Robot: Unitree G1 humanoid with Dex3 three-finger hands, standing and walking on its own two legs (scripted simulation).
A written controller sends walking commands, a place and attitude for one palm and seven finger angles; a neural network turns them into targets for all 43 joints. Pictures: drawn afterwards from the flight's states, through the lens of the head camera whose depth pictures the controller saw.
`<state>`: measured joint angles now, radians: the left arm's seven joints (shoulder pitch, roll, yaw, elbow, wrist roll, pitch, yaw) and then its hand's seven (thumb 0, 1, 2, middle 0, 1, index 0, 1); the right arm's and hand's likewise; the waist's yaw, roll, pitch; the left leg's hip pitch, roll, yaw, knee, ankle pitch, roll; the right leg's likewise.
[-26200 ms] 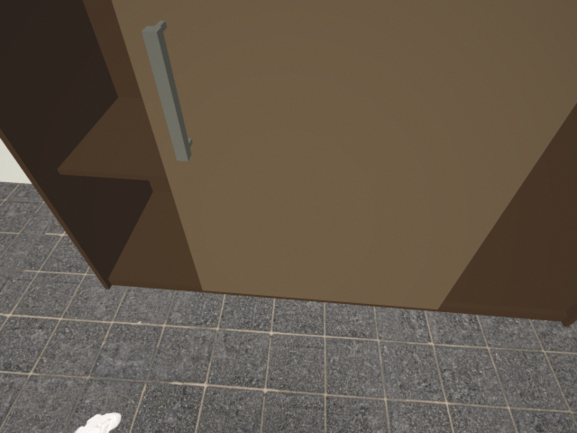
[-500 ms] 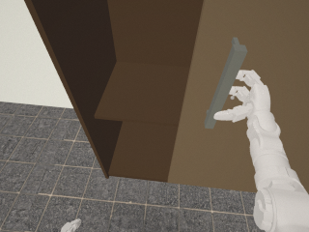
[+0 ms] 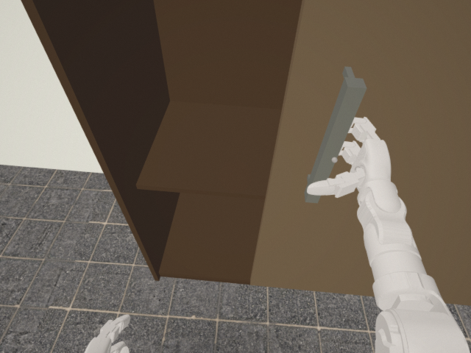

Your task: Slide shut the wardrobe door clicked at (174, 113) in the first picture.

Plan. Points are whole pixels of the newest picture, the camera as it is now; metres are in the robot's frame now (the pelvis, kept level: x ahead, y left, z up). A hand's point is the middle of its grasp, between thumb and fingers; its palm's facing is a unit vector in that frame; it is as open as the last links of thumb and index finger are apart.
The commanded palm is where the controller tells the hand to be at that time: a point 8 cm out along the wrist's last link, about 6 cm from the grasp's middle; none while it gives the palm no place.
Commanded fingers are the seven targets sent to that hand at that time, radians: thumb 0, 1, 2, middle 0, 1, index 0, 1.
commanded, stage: slide the fingers in behind the handle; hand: right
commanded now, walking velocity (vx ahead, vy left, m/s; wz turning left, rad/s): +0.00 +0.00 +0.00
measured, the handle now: (327, 143) +0.47 -0.12 +0.12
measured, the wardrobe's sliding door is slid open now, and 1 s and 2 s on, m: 0.39 0.39 0.39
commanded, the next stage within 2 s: grip the handle and tug to test in 1.08 s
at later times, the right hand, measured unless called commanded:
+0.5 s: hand (320, 160) +0.42 -0.10 +0.13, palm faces +0.00 +1.00 -0.01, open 14.0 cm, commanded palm +0.39 -0.15 +0.13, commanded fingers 0.00 0.50 -0.30 0.30 1.20 0.30 1.20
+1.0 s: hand (319, 159) +0.42 -0.10 +0.13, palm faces -0.01 +1.00 +0.00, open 14.0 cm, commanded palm +0.39 -0.15 +0.13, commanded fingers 0.00 0.50 -0.30 0.30 1.20 0.30 1.20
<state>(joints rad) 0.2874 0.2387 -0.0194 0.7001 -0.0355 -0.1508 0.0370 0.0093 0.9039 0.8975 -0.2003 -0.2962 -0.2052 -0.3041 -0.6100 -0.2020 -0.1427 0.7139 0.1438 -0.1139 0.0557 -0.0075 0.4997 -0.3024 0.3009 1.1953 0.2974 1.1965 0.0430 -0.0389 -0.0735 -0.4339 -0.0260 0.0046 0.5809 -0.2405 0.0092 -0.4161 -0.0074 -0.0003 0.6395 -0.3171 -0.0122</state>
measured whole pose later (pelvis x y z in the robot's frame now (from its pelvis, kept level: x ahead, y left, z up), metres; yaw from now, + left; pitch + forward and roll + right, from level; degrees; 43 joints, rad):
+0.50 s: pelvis +0.00 +0.02 +0.00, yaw +0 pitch +4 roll +1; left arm 0.27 0.24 -0.02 0.71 -0.03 -0.12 0.05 0.01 0.90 0.90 -0.20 -0.30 -0.20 -0.30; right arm -0.57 -0.17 -0.13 0.65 0.14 -0.07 0.02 -0.01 0.50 -0.30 0.30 1.20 0.30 1.20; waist 0.04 -0.04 -0.07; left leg -0.40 -0.04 0.01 0.57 -0.24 0.03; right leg -0.38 -0.02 0.01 0.61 -0.31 0.01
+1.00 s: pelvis +0.00 +0.01 +0.00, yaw +0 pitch +5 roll +1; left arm 0.29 0.23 -0.02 0.73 -0.03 -0.15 0.04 0.01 0.90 0.90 -0.20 -0.30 -0.20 -0.30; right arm -0.62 -0.16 -0.12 0.73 0.13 -0.12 0.00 -0.01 0.50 -0.30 0.30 1.20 0.29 1.20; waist 0.04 -0.04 -0.06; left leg -0.42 -0.03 0.00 0.58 -0.23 0.02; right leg -0.40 -0.01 0.00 0.62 -0.30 -0.01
